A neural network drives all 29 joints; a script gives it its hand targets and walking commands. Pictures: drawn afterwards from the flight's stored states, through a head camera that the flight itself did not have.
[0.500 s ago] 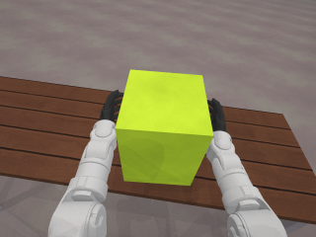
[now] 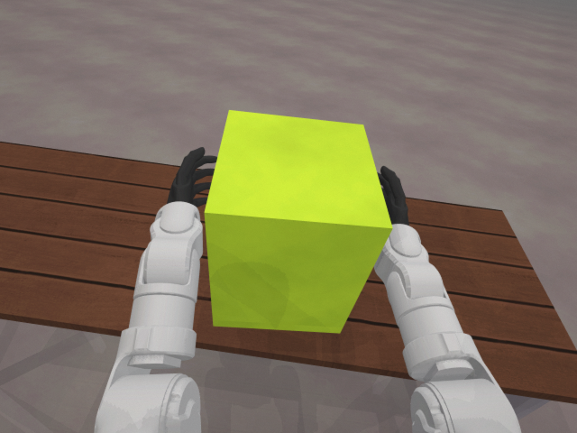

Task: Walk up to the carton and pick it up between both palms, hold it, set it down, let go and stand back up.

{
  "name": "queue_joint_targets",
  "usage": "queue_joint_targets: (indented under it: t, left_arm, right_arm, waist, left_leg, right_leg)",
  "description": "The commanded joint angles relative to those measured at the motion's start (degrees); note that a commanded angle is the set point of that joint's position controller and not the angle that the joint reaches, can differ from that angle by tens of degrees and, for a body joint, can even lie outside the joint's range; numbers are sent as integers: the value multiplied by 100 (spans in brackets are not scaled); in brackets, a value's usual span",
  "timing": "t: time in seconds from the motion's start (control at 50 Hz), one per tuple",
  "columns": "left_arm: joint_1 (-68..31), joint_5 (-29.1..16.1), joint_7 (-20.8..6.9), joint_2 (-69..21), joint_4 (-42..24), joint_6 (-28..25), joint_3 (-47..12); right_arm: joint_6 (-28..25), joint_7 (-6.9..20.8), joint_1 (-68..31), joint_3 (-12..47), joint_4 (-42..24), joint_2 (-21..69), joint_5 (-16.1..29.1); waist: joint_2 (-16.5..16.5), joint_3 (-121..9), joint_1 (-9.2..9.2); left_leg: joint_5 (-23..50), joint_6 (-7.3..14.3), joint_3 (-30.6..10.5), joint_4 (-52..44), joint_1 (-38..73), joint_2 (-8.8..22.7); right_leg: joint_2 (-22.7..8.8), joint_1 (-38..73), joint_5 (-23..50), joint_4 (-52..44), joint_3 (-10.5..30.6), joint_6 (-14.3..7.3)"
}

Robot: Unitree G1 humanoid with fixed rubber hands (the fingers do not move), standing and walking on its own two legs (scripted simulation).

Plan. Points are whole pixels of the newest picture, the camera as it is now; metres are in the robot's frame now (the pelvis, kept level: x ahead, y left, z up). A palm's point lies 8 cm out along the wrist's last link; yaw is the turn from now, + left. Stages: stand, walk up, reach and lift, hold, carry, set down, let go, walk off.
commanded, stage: reach and lift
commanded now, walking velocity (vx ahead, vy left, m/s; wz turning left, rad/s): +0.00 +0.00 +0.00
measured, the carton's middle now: (287, 226) +0.39 -0.01 +0.11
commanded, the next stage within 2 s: hold in 0.98 s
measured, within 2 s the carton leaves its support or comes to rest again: neither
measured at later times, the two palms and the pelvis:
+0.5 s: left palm (179, 196) +0.37 +0.14 +0.18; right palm (394, 211) +0.37 -0.15 +0.17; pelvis +0.00 -0.01 +0.00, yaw +0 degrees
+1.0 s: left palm (177, 187) +0.37 +0.14 +0.19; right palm (396, 201) +0.37 -0.15 +0.19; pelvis +0.01 +0.00 +0.00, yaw +0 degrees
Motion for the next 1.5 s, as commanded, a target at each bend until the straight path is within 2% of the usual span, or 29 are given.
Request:
queue_joint_targets:
  t: [0.0, 0.04, 0.08, 0.1, 0.16, 0.22, 0.24, 0.32, 0.38, 0.4, 0.46, 0.5, 0.52, 0.56, 0.58, 0.62, 0.68, 0.76, 0.84, 0.96, 0.98, 1.02, 1.1, 1.14, 1.18, 1.2, 1.3, 1.4, 1.48]
  left_arm:
    - [-3318, -556, -796, -3793, -459, 6, -2962]
    - [-3337, -531, -851, -3683, -483, 97, -2784]
    - [-3293, -390, -927, -3539, -349, 192, -2566]
    - [-3238, -292, -970, -3483, -325, 242, -2421]
    - [-3171, -274, -1052, -3426, -689, 314, -2460]
    - [-3204, -443, -1101, -3434, -964, 332, -2650]
    - [-3333, -471, -1099, -3383, -1026, 300, -2655]
    - [-3474, -490, -1081, -3327, -957, 292, -2631]
    - [-3504, -485, -1034, -3329, -970, 305, -2676]
    - [-3606, -461, -1042, -3298, -858, 318, -2635]
    - [-3726, -500, -1050, -3448, -790, 363, -2721]
    - [-3870, -466, -1039, -3410, -678, 360, -2652]
    - [-3921, -484, -1042, -3435, -588, 366, -2620]
    - [-3858, -494, -1046, -3436, -647, 366, -2643]
    - [-3795, -462, -1047, -3455, -685, 377, -2662]
    - [-3613, -509, -1036, -3513, -869, 416, -2763]
    - [-3632, -489, -1013, -3452, -1016, 441, -2759]
    - [-3554, -368, -1033, -3392, -938, 550, -2585]
    - [-3446, -433, -1067, -3346, -1190, 580, -2683]
    - [-3483, -401, -1127, -3311, -1241, 693, -2654]
    - [-3602, -392, -1128, -3264, -1244, 697, -2634]
    - [-3812, -426, -1102, -3331, -1367, 743, -2771]
    - [-3760, -487, -1075, -3324, -1373, 854, -2752]
    - [-3928, -465, -1095, -3283, -1231, 885, -2694]
    - [-3999, -435, -1108, -3289, -1122, 905, -2604]
    - [-3966, -465, -1119, -3300, -1151, 902, -2577]
    - [-4011, -329, -1199, -3215, -912, 1005, -2321]
    - [-4033, -294, -1240, -3181, -844, 1046, -2252]
    - [-4004, -425, -1235, -3185, -1247, 996, -2400]
  right_arm:
    - [-246, 609, -4359, 2094, -1883, 3379, 298]
    - [-160, 563, -4447, 2178, -1883, 3375, 392]
    - [-53, 556, -4266, 2024, -1572, 3314, 341]
    - [-51, 551, -4342, 2048, -1634, 3329, 330]
    - [-12, 463, -4266, 2275, -1829, 3405, 531]
    - [-44, 378, -4486, 2476, -2347, 3473, 692]
    - [-5, 361, -4405, 2474, -2239, 3502, 683]
    - [28, 398, -4513, 2419, -2313, 3591, 554]
    - [66, 426, -4406, 2362, -2141, 3510, 541]
    - [93, 431, -4400, 2253, -1964, 3474, 494]
    - [34, 476, -4647, 2060, -2040, 3425, 410]
    - [72, 510, -4563, 1850, -1676, 3350, 275]
    - [31, 533, -4741, 1822, -1760, 3370, 249]
    - [20, 524, -4697, 1849, -1759, 3395, 288]
    - [35, 507, -4593, 1885, -1707, 3353, 354]
    - [18, 455, -4647, 2105, -2005, 3286, 553]
    - [67, 410, -4623, 2234, -2039, 3238, 694]
    - [129, 453, -4586, 2154, -1902, 3209, 663]
    - [134, 369, -4664, 2482, -2292, 3302, 877]
    - [255, 312, -4615, 2444, -2372, 3339, 849]
    - [314, 313, -4601, 2383, -2213, 3335, 823]
    - [329, 345, -4680, 2307, -2212, 3372, 816]
    - [428, 324, -4797, 2374, -2322, 3366, 888]
    - [514, 325, -4782, 2197, -2093, 3348, 781]
    - [503, 363, -4918, 2099, -2098, 3378, 716]
    - [482, 366, -5040, 2161, -2223, 3416, 742]
    - [594, 361, -5045, 2023, -1855, 3392, 700]
    - [611, 347, -5133, 2053, -1835, 3377, 772]
    - [555, 290, -5155, 2358, -2209, 3494, 967]
  waist:
    - [474, -2111, -115]
    - [331, -2103, -55]
    - [346, -1763, -81]
    - [248, -1747, -5]
    - [271, -1862, -31]
    - [229, -2165, -76]
    - [250, -2105, -111]
    - [130, -2084, -10]
    - [221, -2051, -51]
    - [256, -1913, -91]
    - [428, -2022, -121]
    - [387, -1844, -214]
    - [352, -1924, -167]
    - [352, -1957, -223]
    - [475, -1968, -236]
    - [546, -2279, -207]
    - [534, -2307, -208]
    - [418, -1919, -113]
    - [337, -2149, -71]
    - [364, -1945, -85]
    - [324, -1828, -117]
    - [524, -1821, -146]
    - [412, -2030, -127]
    - [439, -1856, -171]
    - [475, -1837, -110]
    - [359, -2071, -60]
    - [340, -1684, -53]
    - [378, -1727, -39]
    - [341, -2298, -17]
  left_leg:
    - [1208, -270, 9, -191, 574, -260]
    - [1160, -215, 32, -212, 405, -288]
    - [854, -189, 82, -350, 282, -295]
    - [848, -150, 114, -365, 264, -315]
    - [1438, -181, 118, -246, 382, -347]
    - [1591, -174, 109, -151, 359, -389]
    - [1511, -175, 118, -170, 302, -397]
    - [943, -73, 131, -331, 132, -381]
    - [1071, -127, 120, -305, 309, -360]
    - [788, -114, 133, -365, 243, -368]
    - [702, -159, 134, -378, 304, -326]
    - [521, -173, 132, -433, 353, -302]
    - [437, -143, 134, -446, 298, -295]
    - [796, -180, 125, -351, 417, -311]
    - [1025, -240, 108, -316, 479, -313]
    - [1699, -327, 76, -118, 677, -319]
    - [1883, -371, 46, -42, 737, -327]
    - [1602, -297, 69, -181, 642, -301]
    - [2170, -295, 75, -23, 736, -330]
    - [1721, -261, 122, -137, 540, -359]
    - [1489, -239, 128, -211, 482, -355]
    - [1387, -281, 142, -235, 465, -338]
    - [1477, -240, 131, -183, 554, -333]
    - [1084, -215, 153, -288, 392, -332]
    - [916, -188, 177, -341, 314, -335]
    - [949, -155, 187, -323, 330, -336]
    - [806, -145, 203, -416, 210, -316]
    - [963, -155, 225, -380, 239, -346]
    - [1556, -182, 214, -149, 459, -386]
  right_leg:
    - [465, 870, 839, 34, -41, 81]
    - [455, 1038, 894, 48, -20, 130]
    - [415, 1035, 704, 26, -25, 145]
    - [408, 1108, 777, 23, -22, 173]
    - [441, 1446, 1529, 127, -9, 222]
    - [430, 1632, 1996, 204, 16, 286]
    - [408, 1631, 1974, 213, 24, 292]
    - [395, 1451, 1362, 166, 21, 263]
    - [416, 1316, 1285, 145, -9, 233]
    - [383, 1199, 983, 82, 5, 228]
    - [401, 1048, 655, 41, -44, 160]
    - [404, 868, 310, -28, -90, 153]
    - [397, 877, 242, -30, -98, 148]
    - [413, 1017, 640, 30, -110, 172]
    - [430, 1071, 834, 63, -101, 167]
    - [483, 1256, 1356, 114, -109, 173]
    - [515, 1287, 1440, 144, -132, 190]
    - [516, 1138, 1010, 70, -148, 161]
    - [542, 1509, 1805, 169, -92, 203]
    - [496, 1465, 1515, 121, -69, 202]
    - [497, 1399, 1227, 76, -66, 194]
    - [481, 1249, 955, 58, -74, 153]
    - [504, 1335, 955, 58, -73, 158]
    - [469, 1237, 569, 15, -65, 151]
    - [436, 1180, 453, 15, -65, 149]
    - [449, 1258, 507, 30, -63, 165]
    - [463, 1254, 273, -27, -87, 141]
    - [467, 1299, 372, -8, -79, 156]
    - [484, 1547, 1035, 111, -67, 192]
